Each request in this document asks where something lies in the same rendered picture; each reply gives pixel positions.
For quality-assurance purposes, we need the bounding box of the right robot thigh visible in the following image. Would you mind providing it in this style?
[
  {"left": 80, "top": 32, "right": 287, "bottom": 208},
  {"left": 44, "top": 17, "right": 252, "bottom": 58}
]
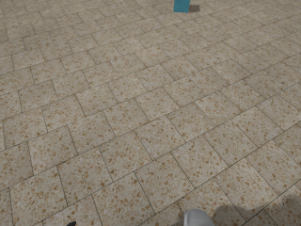
[{"left": 183, "top": 208, "right": 214, "bottom": 226}]

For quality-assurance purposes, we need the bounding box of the carton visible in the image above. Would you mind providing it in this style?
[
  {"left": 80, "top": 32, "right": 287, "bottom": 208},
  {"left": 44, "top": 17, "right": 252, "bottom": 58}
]
[{"left": 173, "top": 0, "right": 190, "bottom": 13}]

